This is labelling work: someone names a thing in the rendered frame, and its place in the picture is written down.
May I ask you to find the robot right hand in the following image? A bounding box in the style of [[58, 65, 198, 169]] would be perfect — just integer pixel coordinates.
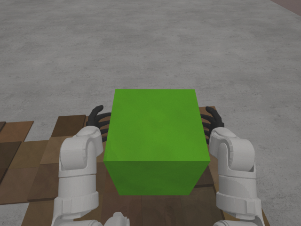
[[200, 106, 224, 144]]

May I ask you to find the right robot forearm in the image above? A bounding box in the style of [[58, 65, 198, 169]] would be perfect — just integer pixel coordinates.
[[209, 127, 265, 226]]

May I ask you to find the left robot thigh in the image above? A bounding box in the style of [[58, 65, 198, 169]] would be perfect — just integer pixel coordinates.
[[104, 216, 130, 226]]

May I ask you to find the carton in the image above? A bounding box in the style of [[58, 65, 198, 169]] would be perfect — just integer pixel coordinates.
[[103, 89, 210, 195]]

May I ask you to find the left robot shin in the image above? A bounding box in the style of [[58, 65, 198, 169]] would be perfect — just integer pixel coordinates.
[[113, 212, 123, 216]]

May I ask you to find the left robot forearm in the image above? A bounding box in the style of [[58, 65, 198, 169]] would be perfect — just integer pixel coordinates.
[[51, 126, 103, 226]]

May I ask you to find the robot left hand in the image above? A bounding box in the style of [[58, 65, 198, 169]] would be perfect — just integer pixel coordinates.
[[86, 105, 111, 142]]

